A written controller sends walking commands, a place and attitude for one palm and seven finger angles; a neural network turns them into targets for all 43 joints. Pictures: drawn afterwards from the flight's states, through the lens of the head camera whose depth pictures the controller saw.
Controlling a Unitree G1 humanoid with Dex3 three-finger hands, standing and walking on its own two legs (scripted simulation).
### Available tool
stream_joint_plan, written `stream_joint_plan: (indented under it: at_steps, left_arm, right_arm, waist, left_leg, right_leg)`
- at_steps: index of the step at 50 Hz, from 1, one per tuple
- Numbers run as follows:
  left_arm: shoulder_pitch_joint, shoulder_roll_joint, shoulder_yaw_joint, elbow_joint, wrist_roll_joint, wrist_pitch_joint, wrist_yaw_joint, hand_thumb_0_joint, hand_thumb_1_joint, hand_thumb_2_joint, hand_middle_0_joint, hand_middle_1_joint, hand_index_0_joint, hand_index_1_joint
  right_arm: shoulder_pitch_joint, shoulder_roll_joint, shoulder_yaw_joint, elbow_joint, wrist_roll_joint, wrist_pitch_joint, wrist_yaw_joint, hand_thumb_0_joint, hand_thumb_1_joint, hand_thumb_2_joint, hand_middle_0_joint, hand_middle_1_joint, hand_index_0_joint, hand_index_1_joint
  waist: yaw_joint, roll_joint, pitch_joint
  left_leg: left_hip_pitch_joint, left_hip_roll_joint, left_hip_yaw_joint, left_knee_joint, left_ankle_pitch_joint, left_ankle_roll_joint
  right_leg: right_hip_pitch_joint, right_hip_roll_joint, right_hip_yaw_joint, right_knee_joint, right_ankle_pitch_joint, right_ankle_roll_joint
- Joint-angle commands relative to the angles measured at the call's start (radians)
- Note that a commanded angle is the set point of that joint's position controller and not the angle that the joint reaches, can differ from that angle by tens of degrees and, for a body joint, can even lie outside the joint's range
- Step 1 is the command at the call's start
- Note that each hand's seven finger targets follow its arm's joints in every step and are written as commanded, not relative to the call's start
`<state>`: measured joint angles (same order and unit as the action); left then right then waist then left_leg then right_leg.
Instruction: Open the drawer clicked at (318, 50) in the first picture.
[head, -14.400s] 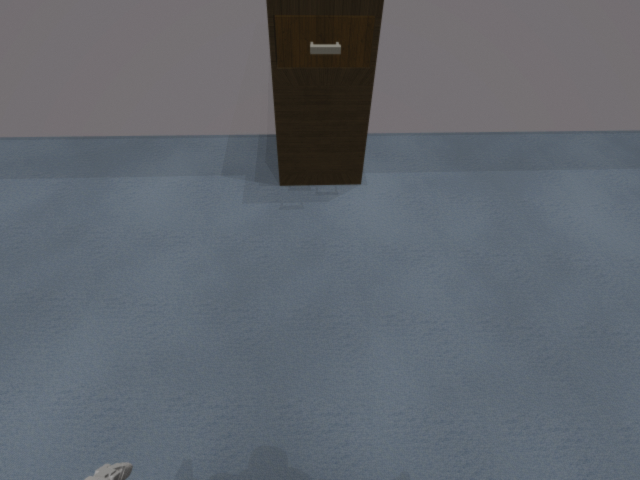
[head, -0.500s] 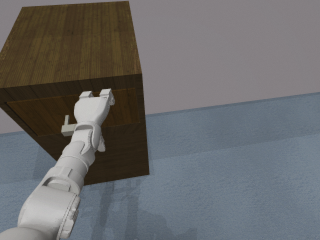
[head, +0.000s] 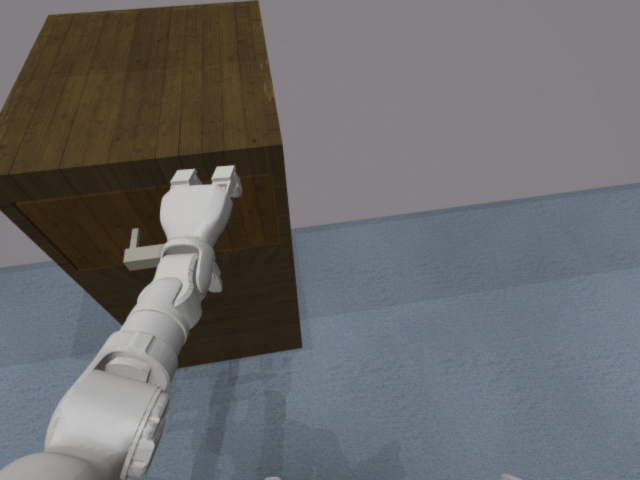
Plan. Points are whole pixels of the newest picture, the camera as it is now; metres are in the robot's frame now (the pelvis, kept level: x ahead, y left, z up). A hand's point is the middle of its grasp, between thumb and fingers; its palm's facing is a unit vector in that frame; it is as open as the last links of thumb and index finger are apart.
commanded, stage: move the hooked fingers above the handle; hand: left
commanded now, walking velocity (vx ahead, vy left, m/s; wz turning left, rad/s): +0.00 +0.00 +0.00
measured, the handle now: (165, 242) +0.48 +0.24 -0.05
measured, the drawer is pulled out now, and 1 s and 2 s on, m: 0.00 0.00 0.00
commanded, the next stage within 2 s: lift the fingers back up to retry in 0.96 s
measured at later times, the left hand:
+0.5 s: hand (226, 232) +0.45 +0.13 +0.01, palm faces +0.07 -0.15 -0.99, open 13.8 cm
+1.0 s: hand (221, 253) +0.43 +0.14 +0.00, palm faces -0.05 -0.16 -0.99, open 13.8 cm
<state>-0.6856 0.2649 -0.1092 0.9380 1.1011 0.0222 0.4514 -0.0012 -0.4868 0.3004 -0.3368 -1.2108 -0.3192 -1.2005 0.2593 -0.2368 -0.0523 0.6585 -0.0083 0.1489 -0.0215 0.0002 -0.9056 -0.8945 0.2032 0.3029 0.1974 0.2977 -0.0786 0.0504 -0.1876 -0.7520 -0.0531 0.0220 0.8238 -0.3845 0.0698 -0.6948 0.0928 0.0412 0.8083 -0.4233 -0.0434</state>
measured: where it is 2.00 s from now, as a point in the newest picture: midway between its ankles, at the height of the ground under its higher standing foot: outside the picture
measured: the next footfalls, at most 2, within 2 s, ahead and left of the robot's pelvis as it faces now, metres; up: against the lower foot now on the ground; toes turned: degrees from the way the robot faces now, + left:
none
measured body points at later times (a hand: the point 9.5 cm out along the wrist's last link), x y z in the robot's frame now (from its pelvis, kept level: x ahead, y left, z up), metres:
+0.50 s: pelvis +0.00 +0.00 -0.01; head +0.08 -0.01 +0.43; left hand +0.44 +0.14 +0.06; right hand +0.06 -0.28 -0.14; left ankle +0.00 +0.07 -0.70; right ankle -0.03 -0.10 -0.70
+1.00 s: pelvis -0.01 +0.00 -0.01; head +0.08 +0.01 +0.43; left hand +0.42 +0.14 +0.05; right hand +0.08 -0.29 -0.13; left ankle +0.00 +0.07 -0.70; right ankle -0.03 -0.10 -0.70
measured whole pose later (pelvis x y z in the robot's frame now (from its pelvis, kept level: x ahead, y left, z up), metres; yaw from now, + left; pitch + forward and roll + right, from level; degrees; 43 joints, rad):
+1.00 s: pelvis -0.01 +0.00 -0.01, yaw +2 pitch +19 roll -2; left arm -0.66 0.30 -0.19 0.84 1.07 -0.15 0.34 0.00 -0.49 0.30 -0.32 -1.20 -0.32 -1.20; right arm 0.27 -0.28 -0.08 0.68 -0.01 0.10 -0.05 0.00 -0.90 -0.89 0.20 0.30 0.20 0.30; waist -0.08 0.04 -0.17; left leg -0.83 -0.07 -0.02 0.89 -0.39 0.07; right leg -0.75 0.08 -0.01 0.86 -0.44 -0.04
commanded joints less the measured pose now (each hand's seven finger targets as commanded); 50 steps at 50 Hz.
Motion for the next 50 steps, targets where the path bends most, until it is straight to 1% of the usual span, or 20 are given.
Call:
stream_joint_plan:
  at_steps: [1, 3, 6, 8, 10, 12, 15, 19, 22, 25, 28, 29, 33, 36, 38, 40, 42, 46, 47, 50]
  left_arm:
    - [-0.297, 0.398, 0.173, -0.042, 0.021, 0.177, 0.108, 0.0, -0.5, 0.3, -0.3, -1.2, -0.3, -1.2]
    - [-0.327, 0.434, 0.173, -0.056, -0.002, 0.218, 0.104, 0.0, -0.5, 0.3, -0.3, -1.2, -0.3, -1.2]
    - [-0.376, 0.441, 0.157, -0.069, -0.047, 0.228, 0.034, 0.0, -0.5, 0.3, -0.3, -1.2, -0.3, -1.2]
    - [-0.438, 0.368, 0.086, -0.112, -0.067, 0.185, -0.032, 0.0, -0.5, 0.3, -0.3, -1.2, -0.3, -1.2]
    - [-0.497, 0.194, -0.06, -0.225, -0.085, 0.098, -0.103, 0.0, -0.5, 0.3, -0.3, -1.2, -0.3, -1.2]
    - [-0.475, 0.05, -0.174, -0.294, -0.098, 0.006, -0.156, 0.0, -0.5, 0.3, -0.3, -1.2, -0.3, -1.2]
    - [-0.463, 0.0, -0.206, -0.311, -0.111, -0.09, -0.179, 0.0, -0.5, 0.3, -0.3, -1.2, -0.3, -1.2]
    - [-0.463, 0.208, 0.021, -0.237, -0.047, -0.105, -0.046, 0.0, -0.5, 0.3, -0.3, -1.2, -0.3, -1.2]
    - [-0.399, 0.432, 0.244, -0.163, 0.001, -0.015, 0.105, 0.0, -0.5, 0.3, -0.3, -1.2, -0.3, -1.2]
    - [-0.348, 0.459, 0.243, -0.155, 0.018, 0.117, 0.176, 0.0, -0.5, 0.3, -0.3, -1.2, -0.3, -1.2]
    - [-0.375, 0.443, 0.182, -0.155, 0.025, 0.23, 0.187, 0.0, -0.5, 0.3, -0.3, -1.2, -0.3, -1.2]
    - [-0.361, 0.429, 0.171, -0.129, 0.002, 0.266, 0.173, 0.0, -0.5, 0.3, -0.3, -1.2, -0.3, -1.2]
    - [-0.363, 0.44, 0.16, -0.08, -0.097, 0.301, 0.016, 0.0, -0.5, 0.3, -0.3, -1.2, -0.3, -1.2]
    - [-0.387, 0.247, -0.013, -0.107, -0.117, 0.214, -0.122, 0.0, -0.5, 0.3, -0.3, -1.2, -0.3, -1.2]
    - [-0.362, 0.084, -0.156, -0.133, -0.105, 0.119, -0.205, 0.0, -0.5, 0.3, -0.3, -1.2, -0.3, -1.2]
    - [-0.4, -0.036, -0.261, -0.179, -0.112, 0.028, -0.251, 0.0, -0.5, 0.3, -0.3, -1.2, -0.3, -1.2]
    - [-0.428, 0.038, -0.194, -0.23, -0.109, -0.069, -0.255, 0.0, -0.5, 0.3, -0.3, -1.2, -0.3, -1.2]
    - [-0.568, 0.217, -0.007, -0.382, -0.061, -0.192, -0.115, 0.0, -0.5, 0.3, -0.3, -1.2, -0.3, -1.2]
    - [-0.558, 0.276, 0.065, -0.37, -0.04, -0.19, -0.052, 0.0, -0.5, 0.3, -0.3, -1.2, -0.3, -1.2]
    - [-0.533, 0.556, 0.313, -0.295, -0.004, -0.081, 0.112, 0.0, -0.5, 0.3, -0.3, -1.2, -0.3, -1.2]
  right_arm:
    - [0.043, -0.131, -0.02, -0.093, 0.002, 0.005, -0.006, 0.0, -0.9, -0.9, 0.2, 0.3, 0.2, 0.3]
    - [0.03, -0.133, -0.015, -0.099, 0.016, 0.012, -0.017, 0.0, -0.9, -0.9, 0.2, 0.3, 0.2, 0.3]
    - [0.049, -0.14, -0.023, -0.097, 0.033, 0.007, -0.036, 0.0, -0.9, -0.9, 0.2, 0.3, 0.2, 0.3]
    - [0.076, -0.147, -0.033, -0.086, 0.037, -0.007, -0.046, 0.0, -0.9, -0.9, 0.2, 0.3, 0.2, 0.3]
    - [0.092, -0.137, -0.048, -0.077, 0.032, -0.031, -0.048, 0.0, -0.9, -0.9, 0.2, 0.3, 0.2, 0.3]
    - [0.116, -0.13, -0.061, -0.051, 0.021, -0.057, -0.049, 0.0, -0.9, -0.9, 0.2, 0.3, 0.2, 0.3]
    - [0.139, -0.116, -0.064, -0.02, 0.011, -0.071, -0.039, 0.0, -0.9, -0.9, 0.2, 0.3, 0.2, 0.3]
    - [0.148, -0.128, -0.061, -0.003, 0.005, -0.054, -0.02, 0.0, -0.9, -0.9, 0.2, 0.3, 0.2, 0.3]
    - [0.113, -0.137, -0.039, -0.026, -0.014, -0.036, -0.008, 0.0, -0.9, -0.9, 0.2, 0.3, 0.2, 0.3]
    - [0.044, -0.126, -0.021, -0.078, -0.015, -0.005, -0.006, 0.0, -0.9, -0.9, 0.2, 0.3, 0.2, 0.3]
    - [0.014, -0.124, -0.012, -0.089, 0.006, 0.018, -0.011, 0.0, -0.9, -0.9, 0.2, 0.3, 0.2, 0.3]
    - [0.009, -0.121, -0.011, -0.089, 0.015, 0.017, -0.014, 0.0, -0.9, -0.9, 0.2, 0.3, 0.2, 0.3]
    - [0.036, -0.141, -0.021, -0.079, 0.045, 0.015, -0.043, 0.0, -0.9, -0.9, 0.2, 0.3, 0.2, 0.3]
    - [0.06, -0.152, -0.029, -0.076, 0.048, -0.005, -0.056, 0.0, -0.9, -0.9, 0.2, 0.3, 0.2, 0.3]
    - [0.075, -0.145, -0.033, -0.069, 0.038, -0.026, -0.06, 0.0, -0.9, -0.9, 0.2, 0.3, 0.2, 0.3]
    - [0.09, -0.128, -0.035, -0.057, 0.033, -0.049, -0.052, 0.0, -0.9, -0.9, 0.2, 0.3, 0.2, 0.3]
    - [0.111, -0.132, -0.043, -0.042, 0.017, -0.056, -0.049, 0.0, -0.9, -0.9, 0.2, 0.3, 0.2, 0.3]
    - [0.13, -0.124, -0.058, -0.032, 0.005, -0.07, -0.036, 0.0, -0.9, -0.9, 0.2, 0.3, 0.2, 0.3]
    - [0.128, -0.125, -0.059, -0.031, 0.0, -0.073, -0.029, 0.0, -0.9, -0.9, 0.2, 0.3, 0.2, 0.3]
    - [0.094, -0.145, -0.036, -0.048, -0.018, -0.044, -0.029, 0.0, -0.9, -0.9, 0.2, 0.3, 0.2, 0.3]
  waist:
    - [0.072, -0.1, -0.355]
    - [0.064, -0.129, -0.366]
    - [0.021, -0.167, -0.402]
    - [-0.028, -0.127, -0.379]
    - [-0.076, -0.053, -0.385]
    - [-0.098, 0.051, -0.357]
    - [-0.097, 0.089, -0.297]
    - [-0.03, 0.035, -0.317]
    - [0.059, 0.004, -0.377]
    - [0.107, -0.028, -0.464]
    - [0.093, -0.039, -0.464]
    - [0.088, -0.069, -0.463]
    - [0.021, -0.208, -0.436]
    - [-0.051, -0.173, -0.312]
    - [-0.086, -0.107, -0.205]
    - [-0.114, -0.024, -0.159]
    - [-0.101, 0.043, -0.163]
    - [-0.037, 0.122, -0.363]
    - [-0.014, 0.145, -0.396]
    - [0.051, 0.054, -0.468]
  left_leg:
    - [0.159, 0.008, -0.002, -0.071, 0.343, -0.029]
    - [0.148, 0.004, 0.011, -0.088, 0.313, -0.025]
    - [0.166, 0.006, 0.015, -0.099, 0.294, -0.012]
    - [0.223, 0.014, 0.011, -0.099, 0.31, -0.003]
    - [0.344, 0.021, -0.007, -0.087, 0.371, 0.001]
    - [0.478, 0.034, -0.033, -0.06, 0.441, -0.003]
    - [0.523, 0.052, -0.08, -0.036, 0.503, -0.02]
    - [0.385, 0.046, -0.092, -0.011, 0.449, -0.037]
    - [0.227, 0.022, -0.059, 0.0, 0.448, -0.037]
    - [0.165, 0.0, -0.011, -0.016, 0.44, -0.037]
    - [0.186, 0.005, 0.012, -0.057, 0.418, -0.037]
    - [0.188, 0.004, 0.02, -0.071, 0.401, -0.033]
    - [0.192, 0.006, 0.022, -0.118, 0.326, -0.011]
    - [0.262, 0.015, 0.01, -0.129, 0.312, 0.003]
    - [0.323, 0.018, -0.016, -0.112, 0.309, 0.005]
    - [0.386, 0.025, -0.045, -0.093, 0.315, 0.003]
    - [0.415, 0.035, -0.073, -0.06, 0.311, -0.006]
    - [0.43, 0.047, -0.112, 0.005, 0.383, -0.038]
    - [0.409, 0.043, -0.112, 0.026, 0.399, -0.044]
    - [0.25, 0.017, -0.089, 0.049, 0.398, -0.044]
  right_leg:
    - [0.247, -0.026, 0.004, -0.091, 0.409, -0.004]
    - [0.31, -0.034, 0.029, -0.122, 0.434, 0.008]
    - [0.378, -0.046, 0.043, -0.151, 0.499, 0.031]
    - [0.34, -0.051, 0.034, -0.165, 0.527, 0.035]
    - [0.255, -0.044, 0.021, -0.17, 0.51, 0.025]
    - [0.103, -0.033, 0.002, -0.165, 0.445, 0.015]
    - [-0.029, -0.027, -0.025, -0.141, 0.348, 0.001]
    - [-0.043, -0.019, -0.042, -0.067, 0.325, -0.016]
    - [0.059, -0.015, -0.04, -0.006, 0.378, -0.025]
    - [0.233, -0.022, -0.008, -0.014, 0.478, -0.019]
    - [0.294, -0.026, 0.006, -0.057, 0.506, -0.008]
    - [0.339, -0.029, 0.012, -0.079, 0.521, 0.0]
    - [0.451, -0.048, 0.034, -0.162, 0.581, 0.045]
    - [0.34, -0.052, 0.02, -0.198, 0.547, 0.043]
    - [0.19, -0.045, 0.001, -0.209, 0.441, 0.028]
    - [0.07, -0.044, -0.01, -0.206, 0.34, 0.015]
    - [-0.032, -0.04, -0.019, -0.167, 0.265, 0.001]
    - [-0.112, -0.028, -0.037, -0.043, 0.25, -0.017]
    - [-0.123, -0.023, -0.044, -0.015, 0.246, -0.022]
    - [-0.022, -0.016, -0.049, 0.045, 0.277, -0.026]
